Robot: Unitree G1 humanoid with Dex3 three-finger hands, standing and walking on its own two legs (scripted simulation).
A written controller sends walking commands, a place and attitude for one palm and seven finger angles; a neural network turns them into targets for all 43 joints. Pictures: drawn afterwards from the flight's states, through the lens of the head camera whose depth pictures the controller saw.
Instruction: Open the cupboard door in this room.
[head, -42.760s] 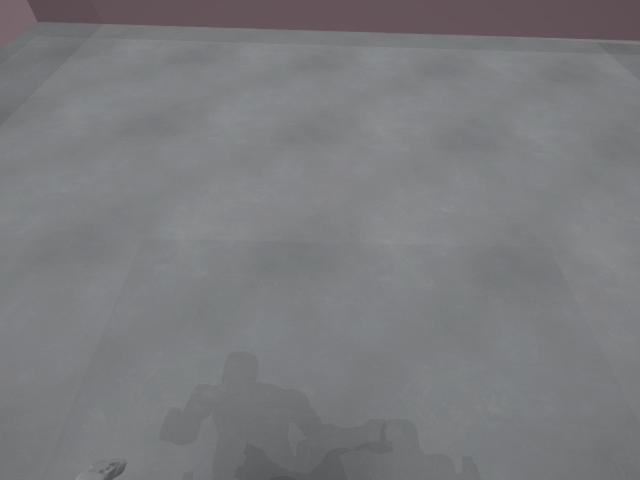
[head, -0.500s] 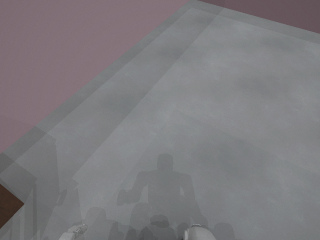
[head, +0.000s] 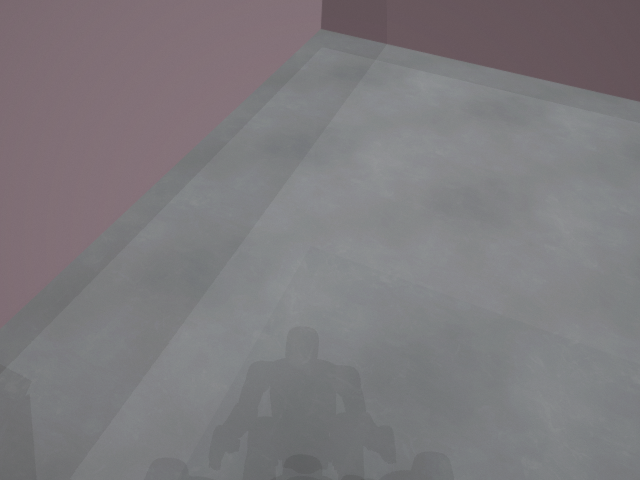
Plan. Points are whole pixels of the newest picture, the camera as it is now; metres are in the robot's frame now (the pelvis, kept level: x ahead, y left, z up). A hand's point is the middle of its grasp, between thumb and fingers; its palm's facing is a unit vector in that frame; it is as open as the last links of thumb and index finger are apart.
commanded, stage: walk to a spot facing it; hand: left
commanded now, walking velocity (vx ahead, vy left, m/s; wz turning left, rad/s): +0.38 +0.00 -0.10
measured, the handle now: out of the picture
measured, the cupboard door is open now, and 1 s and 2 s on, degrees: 52 52 52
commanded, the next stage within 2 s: turn to face it in 0.52 s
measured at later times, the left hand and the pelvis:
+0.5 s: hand (219, 439) +0.21 +0.16 -0.19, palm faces +0.06 -0.98 -0.17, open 7.3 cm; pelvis +0.24 -0.03 -0.01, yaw +1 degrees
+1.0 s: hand (242, 315) +0.42 +0.16 -0.19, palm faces +0.26 -0.94 -0.21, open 7.3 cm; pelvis +0.42 -0.05 -0.01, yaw +14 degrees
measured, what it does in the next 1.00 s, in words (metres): walks ahead: right foot, then left foot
